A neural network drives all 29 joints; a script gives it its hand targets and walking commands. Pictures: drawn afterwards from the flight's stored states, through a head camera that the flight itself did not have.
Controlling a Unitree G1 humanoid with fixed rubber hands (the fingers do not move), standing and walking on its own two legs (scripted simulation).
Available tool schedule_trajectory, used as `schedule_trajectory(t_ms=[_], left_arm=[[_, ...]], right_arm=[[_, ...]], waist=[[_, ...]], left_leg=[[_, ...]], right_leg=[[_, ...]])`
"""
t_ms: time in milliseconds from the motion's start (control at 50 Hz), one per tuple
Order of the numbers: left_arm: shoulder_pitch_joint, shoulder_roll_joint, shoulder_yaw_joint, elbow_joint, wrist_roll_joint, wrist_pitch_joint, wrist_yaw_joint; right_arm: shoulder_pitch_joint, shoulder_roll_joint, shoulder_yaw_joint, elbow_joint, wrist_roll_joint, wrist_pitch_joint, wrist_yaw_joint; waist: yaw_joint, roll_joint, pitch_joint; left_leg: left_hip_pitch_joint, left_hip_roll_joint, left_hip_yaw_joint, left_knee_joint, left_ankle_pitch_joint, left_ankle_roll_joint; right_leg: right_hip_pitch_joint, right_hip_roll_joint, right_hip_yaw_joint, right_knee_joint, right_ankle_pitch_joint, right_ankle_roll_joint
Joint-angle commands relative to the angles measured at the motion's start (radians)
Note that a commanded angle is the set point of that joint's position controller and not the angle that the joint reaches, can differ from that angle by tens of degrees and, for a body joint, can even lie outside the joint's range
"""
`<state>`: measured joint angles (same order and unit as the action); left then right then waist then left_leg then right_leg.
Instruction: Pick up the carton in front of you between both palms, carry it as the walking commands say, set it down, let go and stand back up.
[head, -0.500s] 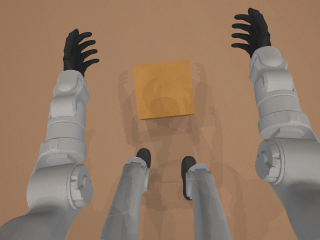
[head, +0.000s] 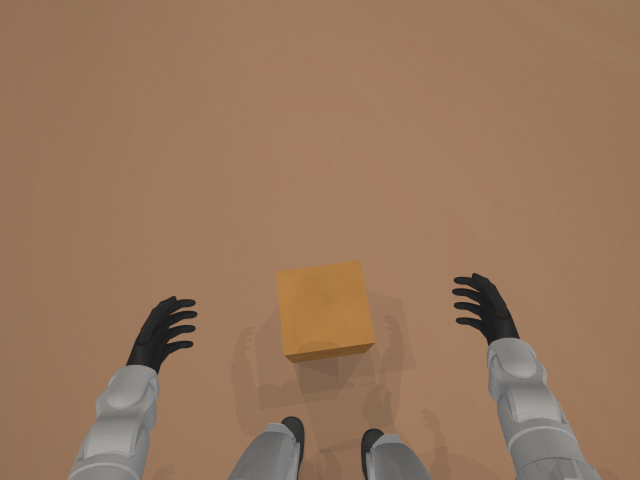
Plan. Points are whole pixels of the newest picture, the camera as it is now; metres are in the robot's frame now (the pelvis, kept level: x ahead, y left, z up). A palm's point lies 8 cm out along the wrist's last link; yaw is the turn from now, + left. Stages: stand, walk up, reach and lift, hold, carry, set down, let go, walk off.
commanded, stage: let go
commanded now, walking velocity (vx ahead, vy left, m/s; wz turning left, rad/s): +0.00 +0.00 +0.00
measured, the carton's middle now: (323, 315) +0.41 +0.02 -0.62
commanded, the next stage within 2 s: stand in 0.76 s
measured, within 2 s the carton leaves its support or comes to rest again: neither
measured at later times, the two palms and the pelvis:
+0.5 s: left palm (140, 421) +0.18 +0.21 -0.03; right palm (581, 441) +0.18 -0.25 -0.03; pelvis +0.02 -0.02 +0.03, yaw +1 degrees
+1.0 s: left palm (88, 440) +0.16 +0.28 -0.06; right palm (615, 467) +0.16 -0.29 -0.04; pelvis +0.02 -0.01 +0.03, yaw +1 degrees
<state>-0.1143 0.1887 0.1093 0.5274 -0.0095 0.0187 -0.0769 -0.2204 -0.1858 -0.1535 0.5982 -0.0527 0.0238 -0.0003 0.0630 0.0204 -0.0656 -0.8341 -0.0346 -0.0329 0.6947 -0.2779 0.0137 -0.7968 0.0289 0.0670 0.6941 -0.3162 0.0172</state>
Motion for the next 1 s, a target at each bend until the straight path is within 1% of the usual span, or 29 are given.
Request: schedule_trajectory(t_ms=[0, 40, 60, 80, 120, 220, 300, 380, 480, 600, 620, 640, 740, 760, 780, 800, 820, 840, 860, 920, 980], left_arm=[[0.109, 0.082, -0.007, -0.118, -0.014, -0.038, 0.013], [0.175, 0.081, -0.019, -0.140, -0.016, -0.045, 0.016], [0.215, 0.079, -0.027, -0.149, -0.014, -0.051, 0.016], [0.222, 0.087, -0.029, -0.165, -0.014, -0.048, 0.015], [0.251, 0.097, -0.031, -0.175, -0.015, -0.044, 0.016], [0.316, 0.108, -0.049, -0.189, -0.016, -0.024, 0.009], [0.311, 0.122, -0.046, -0.188, -0.004, 0.009, 0.003], [0.307, 0.127, -0.036, -0.187, 0.012, 0.051, 0.002], [0.310, 0.125, -0.027, -0.184, 0.030, 0.094, 0.001], [0.298, 0.123, -0.026, -0.200, 0.035, 0.114, 0.000], [0.261, 0.151, -0.024, -0.263, 0.050, 0.166, 0.026], [0.283, 0.143, -0.036, -0.246, 0.044, 0.179, 0.038], [0.286, 0.127, -0.056, -0.251, 0.030, 0.197, 0.057], [0.263, 0.249, -0.015, -0.099, 0.035, 0.118, 0.096], [0.284, 0.251, -0.016, -0.086, 0.045, 0.081, 0.105], [0.273, 0.235, -0.022, -0.072, 0.051, 0.058, 0.103], [0.264, 0.229, -0.025, -0.057, 0.054, 0.041, 0.100], [0.262, 0.221, -0.025, -0.040, 0.054, 0.028, 0.097], [0.264, 0.223, -0.026, -0.022, 0.052, 0.017, 0.092], [0.267, 0.238, -0.027, 0.028, 0.049, -0.001, 0.088], [0.269, 0.254, -0.029, 0.067, 0.048, -0.011, 0.094]], right_arm=[[0.078, -0.088, 0.001, -0.104, 0.013, -0.042, 0.004], [0.138, -0.091, 0.011, -0.123, 0.017, -0.052, 0.009], [0.164, -0.097, 0.012, -0.137, 0.017, -0.054, 0.012], [0.189, -0.089, 0.019, -0.147, 0.018, -0.057, 0.015], [0.241, -0.089, 0.034, -0.161, 0.023, -0.059, 0.018], [0.370, -0.095, 0.061, -0.197, 0.037, -0.036, 0.030], [0.401, -0.096, 0.079, -0.225, 0.045, -0.002, 0.048], [0.400, -0.100, 0.090, -0.252, 0.050, 0.038, 0.066], [0.388, -0.108, 0.093, -0.270, 0.051, 0.080, 0.073], [0.396, -0.107, 0.086, -0.275, 0.040, 0.103, 0.070], [0.450, -0.110, 0.082, -0.210, 0.052, 0.073, 0.049], [0.437, -0.115, 0.087, -0.230, 0.054, 0.066, 0.040], [0.410, -0.121, 0.097, -0.243, 0.056, 0.064, 0.033], [0.397, -0.223, 0.070, -0.096, 0.007, 0.039, -0.002], [0.418, -0.243, 0.061, -0.089, 0.004, 0.024, -0.014], [0.410, -0.239, 0.066, -0.072, -0.002, 0.013, -0.015], [0.407, -0.237, 0.068, -0.055, -0.003, 0.002, -0.015], [0.399, -0.233, 0.070, -0.041, -0.001, -0.005, -0.017], [0.387, -0.236, 0.071, -0.031, 0.001, -0.011, -0.014], [0.369, -0.244, 0.074, 0.003, 0.009, -0.023, -0.013], [0.377, -0.260, 0.073, 0.037, 0.011, -0.029, -0.018]], waist=[[-0.010, 0.007, -0.452], [-0.014, 0.002, -0.397], [-0.013, 0.013, -0.359], [-0.020, -0.009, -0.310], [-0.028, -0.033, -0.247], [-0.051, -0.057, -0.114], [-0.059, -0.051, -0.008], [-0.055, -0.032, 0.074], [-0.048, -0.023, 0.128], [-0.057, -0.036, 0.130], [-0.066, -0.014, 0.071], [-0.070, -0.039, 0.078], [-0.058, -0.040, 0.098], [-0.040, -0.132, 0.128], [-0.056, -0.112, 0.106], [-0.062, -0.079, 0.102], [-0.064, -0.054, 0.101], [-0.064, -0.031, 0.095], [-0.059, -0.012, 0.072], [-0.057, -0.012, 0.030], [-0.063, 0.000, 0.010]], left_leg=[[0.615, 0.022, -0.030, -0.057, 0.584, -0.049], [0.647, 0.020, -0.027, -0.100, 0.576, -0.051], [0.621, 0.015, -0.016, -0.148, 0.472, -0.055], [0.622, 0.013, -0.015, -0.170, 0.452, -0.052], [0.652, 0.006, -0.008, -0.190, 0.458, -0.050], [0.699, -0.009, 0.014, -0.269, 0.360, -0.043], [0.723, -0.014, 0.023, -0.301, 0.263, -0.037], [0.742, -0.016, 0.029, -0.311, 0.193, -0.033], [0.766, -0.019, 0.031, -0.301, 0.177, -0.030], [0.804, -0.019, 0.029, -0.295, 0.209, -0.026], [0.796, -0.045, 0.032, -0.267, 0.197, -0.040], [0.783, -0.041, 0.027, -0.261, 0.198, -0.034], [0.741, -0.035, 0.025, -0.260, 0.194, -0.034], [0.615, 0.054, -0.025, -0.239, 0.162, -0.039], [0.634, 0.063, -0.039, -0.239, 0.122, -0.030], [0.618, 0.066, -0.040, -0.249, 0.067, -0.027], [0.604, 0.068, -0.048, -0.261, 0.031, -0.023], [0.592, 0.072, -0.058, -0.266, 0.019, -0.019], [0.591, 0.080, -0.066, -0.269, 0.042, -0.013], [0.611, 0.091, -0.071, -0.254, 0.164, -0.007], [0.643, 0.098, -0.075, -0.245, 0.244, -0.006]], right_leg=[[0.196, 0.030, -0.045, -0.109, 0.293, -0.003], [0.272, 0.028, -0.044, -0.150, 0.306, -0.005], [0.368, 0.022, -0.043, -0.175, 0.288, -0.009], [0.389, 0.020, -0.047, -0.194, 0.281, -0.007], [0.447, 0.019, -0.046, -0.227, 0.311, -0.003], [0.585, 0.006, -0.035, -0.300, 0.347, 0.004], [0.618, -0.003, -0.036, -0.334, 0.285, 0.008], [0.631, -0.010, -0.039, -0.352, 0.214, 0.006], [0.635, -0.013, -0.038, -0.354, 0.183, 0.000], [0.652, -0.004, -0.038, -0.342, 0.225, 0.002], [0.697, -0.004, -0.031, -0.309, 0.310, -0.002], [0.689, -0.003, -0.030, -0.297, 0.333, 0.003], [0.680, -0.001, -0.040, -0.294, 0.295, -0.006], [0.563, -0.052, -0.011, -0.289, 0.136, 0.010], [0.566, -0.060, 0.013, -0.297, 0.063, 0.001], [0.550, -0.063, 0.031, -0.306, -0.001, -0.006], [0.551, -0.063, 0.038, -0.307, -0.022, -0.010], [0.559, -0.061, 0.037, -0.296, -0.007, -0.013], [0.583, -0.060, 0.032, -0.280, 0.037, -0.014], [0.620, -0.069, 0.033, -0.265, 0.156, -0.011], [0.632, -0.075, 0.036, -0.259, 0.224, -0.012]])
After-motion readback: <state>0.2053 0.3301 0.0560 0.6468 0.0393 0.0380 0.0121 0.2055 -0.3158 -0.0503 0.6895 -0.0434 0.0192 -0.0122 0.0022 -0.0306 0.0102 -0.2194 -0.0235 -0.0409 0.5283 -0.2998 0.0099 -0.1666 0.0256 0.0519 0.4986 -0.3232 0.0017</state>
